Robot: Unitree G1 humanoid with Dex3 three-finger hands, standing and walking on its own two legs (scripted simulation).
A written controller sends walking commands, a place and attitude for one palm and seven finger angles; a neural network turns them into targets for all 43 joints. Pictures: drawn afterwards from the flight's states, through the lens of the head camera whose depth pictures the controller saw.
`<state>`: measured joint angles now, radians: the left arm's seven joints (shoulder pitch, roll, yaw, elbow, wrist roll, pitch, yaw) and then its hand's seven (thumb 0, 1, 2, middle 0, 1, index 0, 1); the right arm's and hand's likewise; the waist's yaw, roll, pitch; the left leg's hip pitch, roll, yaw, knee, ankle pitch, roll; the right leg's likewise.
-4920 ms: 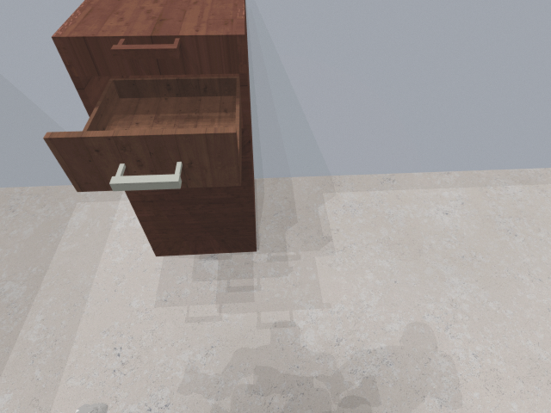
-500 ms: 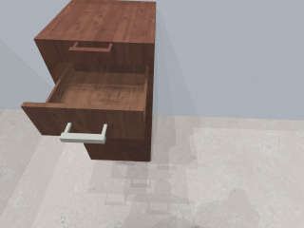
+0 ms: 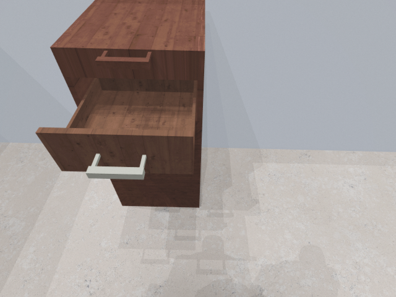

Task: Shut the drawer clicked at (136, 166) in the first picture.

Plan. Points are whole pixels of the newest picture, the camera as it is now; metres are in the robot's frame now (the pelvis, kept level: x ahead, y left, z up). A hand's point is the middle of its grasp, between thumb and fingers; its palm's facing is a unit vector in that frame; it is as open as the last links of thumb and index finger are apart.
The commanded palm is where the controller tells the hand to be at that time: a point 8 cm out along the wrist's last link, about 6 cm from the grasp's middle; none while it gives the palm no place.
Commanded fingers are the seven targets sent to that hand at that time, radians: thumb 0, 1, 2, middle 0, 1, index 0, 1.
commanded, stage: look again from close up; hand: left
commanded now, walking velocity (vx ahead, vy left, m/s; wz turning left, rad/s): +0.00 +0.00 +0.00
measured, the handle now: (118, 165) +0.43 +0.23 -0.02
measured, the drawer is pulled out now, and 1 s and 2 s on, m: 0.24 0.24 0.24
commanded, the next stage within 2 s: shuffle to correct the standing spot in 0.02 s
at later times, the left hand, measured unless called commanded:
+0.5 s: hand out of the picture -0.03 +0.19 -0.18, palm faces +0.01 -0.99 -0.17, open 7.4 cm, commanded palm none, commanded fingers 0.00 0.90 0.90 -0.20 -0.30 -0.20 -0.30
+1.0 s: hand out of the picture +0.10 +0.23 -0.19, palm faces +0.07 -0.98 -0.18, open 7.4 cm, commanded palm none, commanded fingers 0.00 0.90 0.90 -0.20 -0.30 -0.20 -0.30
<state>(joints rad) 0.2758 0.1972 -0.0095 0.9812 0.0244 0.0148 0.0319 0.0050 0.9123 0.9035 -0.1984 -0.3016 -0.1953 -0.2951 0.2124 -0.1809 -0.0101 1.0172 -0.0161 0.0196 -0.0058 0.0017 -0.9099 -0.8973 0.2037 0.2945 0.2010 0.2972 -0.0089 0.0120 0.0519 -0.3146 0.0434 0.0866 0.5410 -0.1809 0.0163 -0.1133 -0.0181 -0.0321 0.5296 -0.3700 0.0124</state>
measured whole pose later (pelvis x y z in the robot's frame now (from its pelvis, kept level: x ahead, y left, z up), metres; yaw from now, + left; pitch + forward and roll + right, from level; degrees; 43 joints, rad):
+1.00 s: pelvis +0.11 +0.06 -0.01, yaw +1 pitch -1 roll +0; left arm 0.32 0.15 0.03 1.00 0.02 0.03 0.04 0.01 0.91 0.90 -0.20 -0.30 -0.20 -0.30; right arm 0.16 -0.20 -0.04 0.97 -0.01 0.00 -0.01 0.01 -0.92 -0.90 0.20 0.29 0.20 0.30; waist 0.02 -0.02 0.11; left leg -0.39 0.06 0.14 0.63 -0.19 0.03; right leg -0.22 -0.10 -0.10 0.77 -0.51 0.04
